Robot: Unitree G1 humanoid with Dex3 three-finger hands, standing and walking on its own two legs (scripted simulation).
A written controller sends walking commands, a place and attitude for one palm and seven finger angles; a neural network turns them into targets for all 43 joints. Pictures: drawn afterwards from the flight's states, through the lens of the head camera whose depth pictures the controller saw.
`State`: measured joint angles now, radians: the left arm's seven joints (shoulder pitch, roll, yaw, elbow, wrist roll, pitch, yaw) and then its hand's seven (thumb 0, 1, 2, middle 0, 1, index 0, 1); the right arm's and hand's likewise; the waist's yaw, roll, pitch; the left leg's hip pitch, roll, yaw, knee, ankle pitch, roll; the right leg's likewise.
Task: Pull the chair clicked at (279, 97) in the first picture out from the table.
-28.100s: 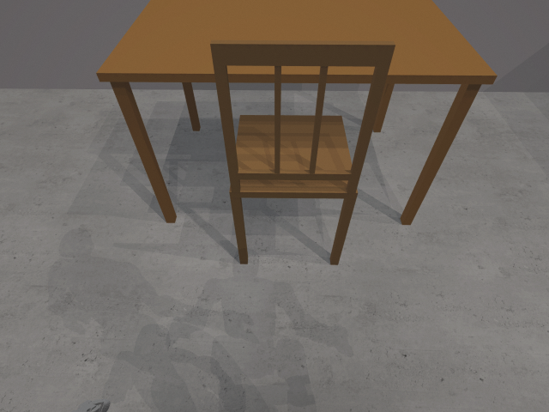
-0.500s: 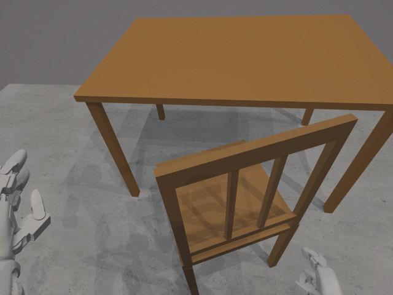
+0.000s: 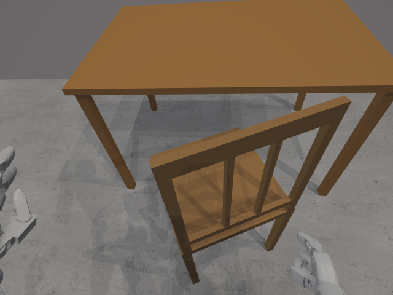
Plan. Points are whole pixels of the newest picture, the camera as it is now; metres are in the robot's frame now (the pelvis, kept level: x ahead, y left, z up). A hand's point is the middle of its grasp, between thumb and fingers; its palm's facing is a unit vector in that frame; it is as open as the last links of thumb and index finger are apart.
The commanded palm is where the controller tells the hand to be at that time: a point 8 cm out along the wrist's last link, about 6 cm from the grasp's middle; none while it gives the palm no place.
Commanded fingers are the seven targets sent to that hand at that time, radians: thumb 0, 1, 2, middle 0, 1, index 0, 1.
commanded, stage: step back with the hand held close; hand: left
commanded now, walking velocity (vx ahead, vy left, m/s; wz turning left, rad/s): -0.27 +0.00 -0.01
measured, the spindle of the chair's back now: (227, 196) +0.36 -0.04 -0.06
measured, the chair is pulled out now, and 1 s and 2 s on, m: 0.20 0.20 0.20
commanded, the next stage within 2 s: none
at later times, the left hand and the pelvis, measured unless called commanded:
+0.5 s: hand (2, 265) +0.13 +0.27 +0.15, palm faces +0.45 -0.76 -0.47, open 7.4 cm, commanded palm +0.08 +0.30 +0.18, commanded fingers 0.00 0.90 0.90 -0.20 -0.30 -0.20 -0.30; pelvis -0.06 +0.00 -0.01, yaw +0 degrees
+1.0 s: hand out of the picture +0.12 +0.26 +0.16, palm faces +0.43 -0.76 -0.49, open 7.4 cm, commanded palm +0.06 +0.30 +0.18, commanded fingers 0.00 0.90 0.90 -0.20 -0.30 -0.20 -0.30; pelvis -0.08 +0.00 -0.01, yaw +0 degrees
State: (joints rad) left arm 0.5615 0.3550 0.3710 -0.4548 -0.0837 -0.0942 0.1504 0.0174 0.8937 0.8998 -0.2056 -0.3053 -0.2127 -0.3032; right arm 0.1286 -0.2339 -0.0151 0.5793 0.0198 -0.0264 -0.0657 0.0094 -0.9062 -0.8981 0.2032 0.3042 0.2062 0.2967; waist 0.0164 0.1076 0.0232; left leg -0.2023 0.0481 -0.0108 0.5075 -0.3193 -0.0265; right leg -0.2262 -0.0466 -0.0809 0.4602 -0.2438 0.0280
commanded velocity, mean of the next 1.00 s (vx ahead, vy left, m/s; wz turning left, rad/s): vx -0.33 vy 0.00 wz -0.01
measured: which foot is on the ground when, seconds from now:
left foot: down 0.00-1.00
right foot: down 0.00-1.00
